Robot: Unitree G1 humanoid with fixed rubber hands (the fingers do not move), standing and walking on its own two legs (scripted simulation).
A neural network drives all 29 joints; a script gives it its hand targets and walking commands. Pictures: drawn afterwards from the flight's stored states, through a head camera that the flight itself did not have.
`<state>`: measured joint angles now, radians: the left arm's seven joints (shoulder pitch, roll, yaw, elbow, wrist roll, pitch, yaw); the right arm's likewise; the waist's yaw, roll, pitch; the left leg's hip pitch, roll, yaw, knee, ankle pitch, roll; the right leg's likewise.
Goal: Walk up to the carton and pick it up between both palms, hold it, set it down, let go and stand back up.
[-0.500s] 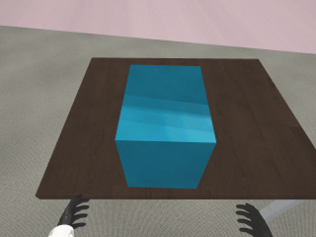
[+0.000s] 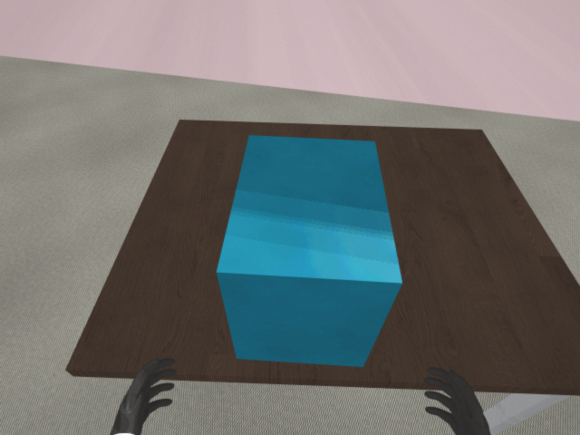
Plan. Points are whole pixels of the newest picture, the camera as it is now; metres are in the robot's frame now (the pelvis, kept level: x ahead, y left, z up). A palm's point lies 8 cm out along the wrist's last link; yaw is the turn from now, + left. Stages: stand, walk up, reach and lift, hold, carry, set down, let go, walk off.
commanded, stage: reach and lift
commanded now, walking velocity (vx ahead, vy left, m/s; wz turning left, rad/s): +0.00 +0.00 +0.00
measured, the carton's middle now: (305, 250) +0.41 +0.00 -0.01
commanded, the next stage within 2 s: none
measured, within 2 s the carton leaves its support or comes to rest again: neither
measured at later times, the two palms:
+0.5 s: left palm (145, 398) +0.17 +0.21 -0.04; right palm (465, 416) +0.17 -0.22 -0.05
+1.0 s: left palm (155, 328) +0.24 +0.21 +0.01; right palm (465, 340) +0.25 -0.22 +0.01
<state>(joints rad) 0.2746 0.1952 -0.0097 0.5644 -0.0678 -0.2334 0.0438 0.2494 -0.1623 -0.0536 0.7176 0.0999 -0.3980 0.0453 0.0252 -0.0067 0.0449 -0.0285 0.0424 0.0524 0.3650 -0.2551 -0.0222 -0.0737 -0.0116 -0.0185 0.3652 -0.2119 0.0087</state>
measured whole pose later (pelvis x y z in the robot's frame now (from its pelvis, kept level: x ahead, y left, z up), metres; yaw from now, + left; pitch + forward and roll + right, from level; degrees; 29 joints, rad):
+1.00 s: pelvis +0.00 +0.00 +0.00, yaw +0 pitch -4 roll +0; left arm 0.03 0.19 -0.02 0.40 -0.16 -0.09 0.06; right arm 0.00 -0.22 0.01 0.51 0.24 -0.22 -0.01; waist 0.01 0.00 0.03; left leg -0.04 0.04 0.04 0.35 -0.24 -0.02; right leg -0.08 0.00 0.01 0.34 -0.19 0.01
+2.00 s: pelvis -0.01 -0.01 +0.00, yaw +0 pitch +3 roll +0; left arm -0.66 0.31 0.13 0.45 -0.18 0.48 0.04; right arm -0.66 -0.35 0.01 0.59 0.37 0.26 -0.08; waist -0.01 0.00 -0.02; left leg -0.19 0.04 0.02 0.32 -0.19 -0.03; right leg -0.22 0.01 0.01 0.29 -0.13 0.00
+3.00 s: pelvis -0.03 -0.01 -0.02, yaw +1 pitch +19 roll -1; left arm -0.93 0.25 -0.07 1.46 -0.29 -0.35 0.05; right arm -0.90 -0.28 0.11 1.36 0.39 -0.28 -0.04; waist -0.01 0.01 -0.23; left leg -0.68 0.05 -0.01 0.62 -0.28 -0.03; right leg -0.70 0.01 -0.01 0.57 -0.21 0.00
